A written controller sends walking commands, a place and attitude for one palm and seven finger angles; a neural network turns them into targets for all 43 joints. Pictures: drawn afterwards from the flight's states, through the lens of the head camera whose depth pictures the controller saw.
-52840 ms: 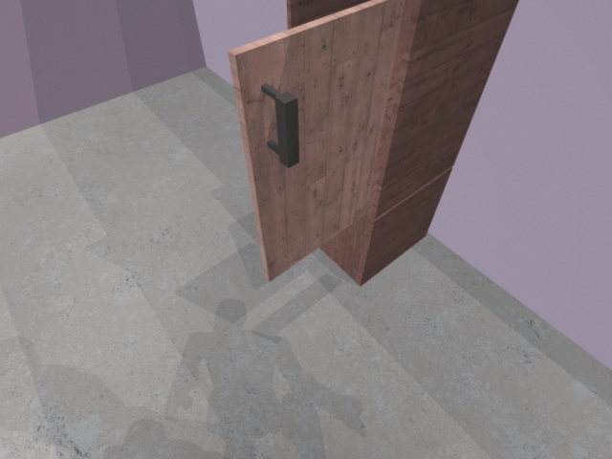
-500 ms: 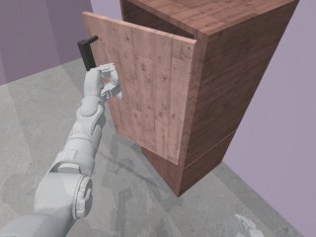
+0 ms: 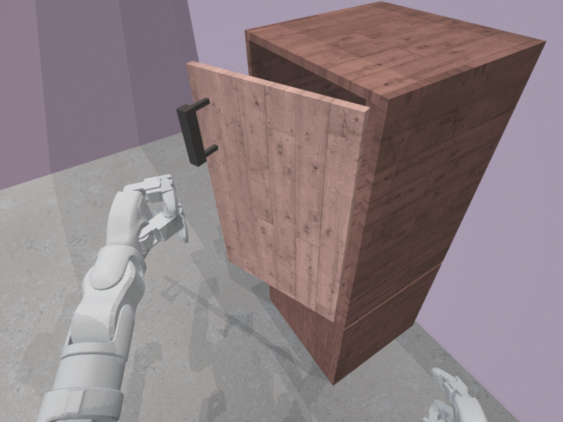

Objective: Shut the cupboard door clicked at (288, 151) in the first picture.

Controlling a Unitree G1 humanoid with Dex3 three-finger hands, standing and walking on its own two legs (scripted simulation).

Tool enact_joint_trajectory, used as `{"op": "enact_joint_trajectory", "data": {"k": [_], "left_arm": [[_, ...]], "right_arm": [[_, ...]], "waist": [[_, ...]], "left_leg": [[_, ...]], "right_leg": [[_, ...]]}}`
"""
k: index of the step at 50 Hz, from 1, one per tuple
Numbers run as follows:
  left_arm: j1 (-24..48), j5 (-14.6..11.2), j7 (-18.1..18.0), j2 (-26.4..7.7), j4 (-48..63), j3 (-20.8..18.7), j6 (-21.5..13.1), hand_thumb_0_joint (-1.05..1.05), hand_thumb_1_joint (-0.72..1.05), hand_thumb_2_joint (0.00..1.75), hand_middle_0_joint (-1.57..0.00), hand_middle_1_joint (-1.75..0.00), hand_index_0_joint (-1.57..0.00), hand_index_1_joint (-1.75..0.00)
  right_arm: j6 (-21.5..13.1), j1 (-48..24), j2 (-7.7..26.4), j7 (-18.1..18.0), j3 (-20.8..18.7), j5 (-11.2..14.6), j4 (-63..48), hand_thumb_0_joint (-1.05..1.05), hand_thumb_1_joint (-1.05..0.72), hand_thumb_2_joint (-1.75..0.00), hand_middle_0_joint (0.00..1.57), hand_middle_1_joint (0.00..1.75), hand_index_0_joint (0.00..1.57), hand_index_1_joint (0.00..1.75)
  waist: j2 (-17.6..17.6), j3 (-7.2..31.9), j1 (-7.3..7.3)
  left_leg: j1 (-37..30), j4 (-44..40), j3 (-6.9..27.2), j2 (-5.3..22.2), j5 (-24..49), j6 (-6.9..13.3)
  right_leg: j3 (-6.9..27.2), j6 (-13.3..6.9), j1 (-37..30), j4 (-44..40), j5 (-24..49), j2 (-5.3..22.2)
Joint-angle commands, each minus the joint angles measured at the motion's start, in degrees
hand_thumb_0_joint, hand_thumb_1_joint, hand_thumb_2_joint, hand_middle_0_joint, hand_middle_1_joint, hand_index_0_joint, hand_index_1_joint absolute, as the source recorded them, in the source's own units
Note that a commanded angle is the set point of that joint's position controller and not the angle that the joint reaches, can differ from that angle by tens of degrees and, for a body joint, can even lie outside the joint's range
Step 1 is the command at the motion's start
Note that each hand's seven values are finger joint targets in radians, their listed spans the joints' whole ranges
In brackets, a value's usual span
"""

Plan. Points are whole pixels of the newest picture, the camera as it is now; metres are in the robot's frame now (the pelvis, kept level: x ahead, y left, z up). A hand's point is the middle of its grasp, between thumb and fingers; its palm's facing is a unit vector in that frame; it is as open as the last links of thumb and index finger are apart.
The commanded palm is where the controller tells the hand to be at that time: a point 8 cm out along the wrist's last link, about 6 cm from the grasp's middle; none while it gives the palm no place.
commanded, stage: draw the hand back to the body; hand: left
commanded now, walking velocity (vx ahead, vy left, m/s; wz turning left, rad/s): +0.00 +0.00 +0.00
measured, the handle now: (200, 131) +0.61 +0.20 +0.13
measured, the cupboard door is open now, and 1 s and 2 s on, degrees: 22 22 22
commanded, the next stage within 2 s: step back with the hand held close in 1.08 s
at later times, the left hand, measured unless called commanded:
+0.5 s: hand (95, 276) +0.24 +0.23 +0.16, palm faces +0.34 -0.88 -0.33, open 4.5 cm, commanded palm +0.19 +0.28 +0.17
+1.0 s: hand (44, 308) +0.20 +0.27 +0.16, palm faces +0.47 -0.80 -0.38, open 7.3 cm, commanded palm +0.15 +0.31 +0.18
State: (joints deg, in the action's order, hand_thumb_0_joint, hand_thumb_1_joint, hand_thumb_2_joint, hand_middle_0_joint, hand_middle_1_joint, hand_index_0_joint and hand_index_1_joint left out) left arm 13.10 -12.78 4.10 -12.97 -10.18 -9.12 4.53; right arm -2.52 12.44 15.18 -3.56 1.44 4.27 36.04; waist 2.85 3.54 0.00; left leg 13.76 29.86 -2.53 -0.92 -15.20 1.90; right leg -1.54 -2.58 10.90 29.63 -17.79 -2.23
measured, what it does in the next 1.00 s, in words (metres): stands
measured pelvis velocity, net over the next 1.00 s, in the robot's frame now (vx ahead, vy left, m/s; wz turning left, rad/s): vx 0.01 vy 0.00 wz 0.02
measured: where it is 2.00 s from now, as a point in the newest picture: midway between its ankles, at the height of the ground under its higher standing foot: outside the picture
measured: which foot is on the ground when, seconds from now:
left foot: down 0.00-1.00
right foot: down 0.00-1.00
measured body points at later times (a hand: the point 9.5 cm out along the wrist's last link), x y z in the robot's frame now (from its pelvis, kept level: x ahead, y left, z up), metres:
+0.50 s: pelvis +0.01 +0.00 +0.01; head -0.01 -0.03 +0.46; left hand +0.21 +0.28 +0.18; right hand +0.19 -0.21 -0.10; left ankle +0.01 +0.10 -0.73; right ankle -0.02 -0.09 -0.73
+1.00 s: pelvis +0.01 +0.00 +0.01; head -0.01 -0.02 +0.46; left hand +0.17 +0.31 +0.18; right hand +0.21 -0.22 -0.08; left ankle +0.01 +0.10 -0.73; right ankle -0.02 -0.09 -0.73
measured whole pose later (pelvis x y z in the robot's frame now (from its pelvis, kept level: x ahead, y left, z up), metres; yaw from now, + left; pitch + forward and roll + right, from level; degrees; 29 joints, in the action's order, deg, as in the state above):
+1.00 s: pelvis +0.01 +0.00 +0.01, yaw +1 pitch -4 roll +0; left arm -26.4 -4.9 -6.0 -19.1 20.6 -18.5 -4.9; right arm -3.2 10.3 13.3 -4.4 0.6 1.0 36.1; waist 4.0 0.4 -3.7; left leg 6.6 23.6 -1.4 -1.5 -13.3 2.1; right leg -2.4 -2.2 2.7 21.8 -15.5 -1.9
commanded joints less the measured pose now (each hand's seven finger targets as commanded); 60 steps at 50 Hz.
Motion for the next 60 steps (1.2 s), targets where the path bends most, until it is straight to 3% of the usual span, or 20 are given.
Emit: {"op": "enact_joint_trajectory", "data": {"k": [1,3,7,12,15,18,19,23,24,28,29,33,34,40,43,44,46,48,49,60], "left_arm": [[12.32,4.51,-2.13,-9.53,23.40,1.10,-5.15,0.00,0.90,0.90,-1.13,-1.32,-1.13,-1.32],[5.14,5.87,-5.04,-8.38,22.77,1.41,-7.10,0.00,0.90,0.90,-1.08,-1.26,-1.08,-1.26],[4.77,7.29,-7.34,-11.13,27.16,-0.84,-9.06,0.00,0.90,0.90,-0.97,-1.14,-0.97,-1.14],[-1.55,8.08,-8.74,-13.17,33.28,-3.68,-10.43,0.00,0.90,0.90,-0.83,-0.99,-0.83,-0.99],[-7.98,8.09,-8.93,-13.23,35.31,-4.64,-10.51,0.00,0.90,0.90,-0.75,-0.90,-0.75,-0.90],[-16.20,8.04,-8.92,-13.76,35.31,-6.50,-10.52,0.00,0.90,0.90,-0.67,-0.81,-0.67,-0.81],[-17.43,7.84,-8.88,-12.93,36.52,-6.02,-10.55,0.00,0.90,0.90,-0.64,-0.78,-0.64,-0.78],[-23.06,7.94,-9.27,-16.57,37.69,-11.11,-11.21,0.00,0.90,0.90,-0.53,-0.66,-0.53,-0.66],[-24.60,7.77,-9.20,-15.17,38.71,-10.38,-11.41,0.00,0.90,0.90,-0.50,-0.63,-0.50,-0.63],[-29.61,7.76,-9.72,-19.24,41.42,-15.71,-12.55,0.00,0.90,0.90,-0.39,-0.51,-0.39,-0.51],[-30.92,7.55,-9.71,-17.76,42.22,-14.90,-12.75,0.00,0.90,0.90,-0.36,-0.48,-0.36,-0.48],[-36.57,7.59,-10.14,-19.78,42.81,-18.44,-13.11,0.00,0.90,0.90,-0.25,-0.36,-0.25,-0.36],[-37.58,7.33,-10.21,-18.79,43.49,-17.94,-13.22,0.00,0.90,0.90,-0.23,-0.33,-0.23,-0.33],[-32.70,8.08,-10.59,-17.09,42.36,-15.40,-13.43,0.00,0.90,0.90,-0.20,-0.30,-0.20,-0.30],[-32.38,8.19,-10.89,-19.04,42.58,-17.15,-13.55,0.00,0.90,0.90,-0.20,-0.30,-0.20,-0.30],[-33.10,8.02,-10.81,-17.27,42.93,-15.74,-13.48,0.00,0.90,0.90,-0.20,-0.30,-0.20,-0.30],[-33.50,8.02,-10.89,-17.53,43.23,-16.07,-13.48,0.00,0.90,0.90,-0.20,-0.30,-0.20,-0.30],[-33.81,8.20,-10.95,-19.18,43.62,-17.59,-13.45,0.00,0.90,0.90,-0.20,-0.30,-0.20,-0.30],[-33.94,8.07,-10.89,-17.94,43.94,-16.69,-13.38,0.00,0.90,0.90,-0.20,-0.30,-0.20,-0.30],[-34.74,7.91,-10.40,-18.08,42.88,-17.26,-12.79,0.00,0.90,0.90,-0.20,-0.30,-0.20,-0.30]], "right_arm": [[-3.15,-9.18,4.00,-0.07,-0.79,-1.12,-10.78,0.00,-0.90,-0.90,0.20,0.30,0.20,0.30],[-2.23,-8.73,4.42,0.11,-0.86,-1.63,-9.85,0.00,-0.90,-0.90,0.20,0.30,0.20,0.30],[-0.66,-9.47,4.05,-0.18,-0.52,-2.27,-9.88,0.00,-0.90,-0.90,0.20,0.30,0.20,0.30],[-0.35,-10.09,3.53,-0.30,-0.32,-2.84,-9.93,0.00,-0.90,-0.90,0.20,0.30,0.20,0.30],[-0.27,-10.49,3.53,-0.20,-0.43,-3.10,-10.16,0.00,-0.90,-0.90,0.20,0.30,0.20,0.30],[-0.20,-10.76,3.87,0.01,-0.91,-3.19,-10.23,0.00,-0.90,-0.90,0.20,0.30,0.20,0.30],[-0.07,-10.87,3.55,0.04,-0.98,-3.15,-10.51,0.00,-0.90,-0.90,0.20,0.30,0.20,0.30],[-0.27,-10.80,4.07,-0.12,-1.53,-3.19,-10.18,0.00,-0.90,-0.90,0.20,0.30,0.20,0.30],[-0.24,-10.79,3.54,-0.13,-1.62,-3.01,-10.42,0.00,-0.90,-0.90,0.20,0.30,0.20,0.30],[-1.05,-10.48,3.96,-0.28,-2.20,-2.98,-10.09,0.00,-0.90,-0.90,0.20,0.30,0.20,0.30],[-1.25,-10.35,3.52,-0.34,-2.26,-2.96,-10.24,0.00,-0.90,-0.90,0.20,0.30,0.20,0.30],[-2.25,-9.85,3.95,-0.42,-2.74,-2.78,-9.88,0.00,-0.90,-0.90,0.20,0.30,0.20,0.30],[-2.38,-9.55,3.60,-0.51,-2.76,-2.73,-10.14,0.00,-0.90,-0.90,0.20,0.30,0.20,0.30],[-3.46,-9.15,4.38,-0.94,-3.10,-2.82,-9.13,0.00,-0.90,-0.90,0.20,0.30,0.20,0.30],[-3.87,-9.18,4.50,-1.13,-3.07,-3.05,-8.78,0.00,-0.90,-0.90,0.20,0.30,0.20,0.30],[-3.80,-9.29,3.93,-1.17,-2.97,-3.04,-9.10,0.00,-0.90,-0.90,0.20,0.30,0.20,0.30],[-3.78,-9.46,3.75,-1.15,-2.81,-3.14,-9.13,0.00,-0.90,-0.90,0.20,0.30,0.20,0.30],[-3.86,-9.47,4.06,-0.97,-2.74,-3.17,-8.98,0.00,-0.90,-0.90,0.20,0.30,0.20,0.30],[-3.78,-9.55,3.52,-0.93,-2.51,-3.21,-9.24,0.00,-0.90,-0.90,0.20,0.30,0.20,0.30],[-3.10,-9.45,3.83,-0.62,-2.59,-3.23,-9.63,0.00,-0.90,-0.90,0.20,0.30,0.20,0.30]], "waist": [[-1.70,2.67,-0.66],[-3.15,2.00,-0.68],[-3.04,2.74,-0.24],[2.35,6.82,-1.26],[2.34,6.04,-1.74],[-1.53,4.05,-2.40],[-0.83,3.40,-2.24],[-2.18,2.18,-3.09],[-0.90,2.01,-2.80],[-0.92,2.57,-3.62],[0.13,2.29,-3.33],[0.67,0.35,-3.79],[0.50,0.45,-3.55],[0.12,-2.61,-2.34],[-0.07,-1.02,-3.02],[0.68,-0.36,-2.94],[-0.16,-0.29,-3.09],[1.56,-0.13,-3.45],[2.44,-0.60,-3.36],[0.56,-0.42,-3.45]], "left_leg": [[-8.39,-4.99,2.60,0.53,10.14,0.46],[-9.00,-6.38,3.10,1.03,8.96,0.33],[-11.07,-8.23,2.88,1.14,8.25,0.47],[-14.22,-8.86,2.93,1.16,13.39,0.13],[-14.17,-8.89,2.84,1.26,15.45,0.11],[-12.77,-8.94,2.94,1.58,17.02,0.12],[-12.48,-8.94,2.89,1.58,16.97,0.12],[-11.31,-9.03,2.80,1.60,15.47,0.21],[-11.21,-9.06,2.81,1.65,15.56,0.15],[-10.80,-8.37,2.72,1.63,15.73,0.25],[-10.50,-8.34,2.44,1.59,15.73,0.29],[-9.99,-7.86,2.23,1.74,15.78,0.20],[-9.70,-8.07,2.29,1.71,15.54,0.20],[-10.46,-8.33,2.18,1.49,11.30,0.62],[-10.76,-8.43,2.45,1.33,11.83,0.75],[-10.82,-8.50,2.47,1.34,12.21,0.67],[-10.91,-8.52,2.58,1.32,12.78,0.54],[-10.81,-8.62,2.66,1.36,13.18,0.32],[-10.34,-8.89,2.83,1.40,13.46,0.16],[-10.77,-8.87,2.74,1.61,14.53,0.20]], "right_leg": [[2.36,2.27,3.36,-8.00,15.46,2.06],[1.76,2.06,1.91,-9.23,12.86,1.67],[1.86,1.92,-0.48,-10.84,11.78,1.78],[1.56,1.37,-4.86,-10.89,16.29,1.86],[1.46,1.45,-5.62,-11.02,18.22,1.92],[1.24,1.61,-6.05,-11.09,19.19,1.80],[1.32,1.66,-6.02,-10.87,19.33,2.09],[1.18,1.81,-5.54,-11.47,17.22,1.99],[1.17,1.76,-5.69,-11.01,17.10,2.28],[1.39,1.84,-5.78,-11.32,16.92,2.21],[1.43,1.90,-5.89,-10.90,17.22,2.59],[1.45,1.98,-4.40,-11.59,16.71,2.29],[1.34,1.97,-4.82,-11.02,16.81,2.54],[1.61,2.14,-0.85,-12.81,11.63,2.43],[1.67,2.03,-2.32,-12.70,12.27,2.45],[1.69,1.96,-3.08,-12.23,12.65,2.66],[1.52,1.93,-3.43,-12.21,13.30,2.49],[1.62,1.80,-3.91,-12.48,13.54,2.40],[1.43,1.69,-4.29,-12.02,13.78,2.52],[1.42,1.85,-4.12,-12.27,14.86,2.35]]}}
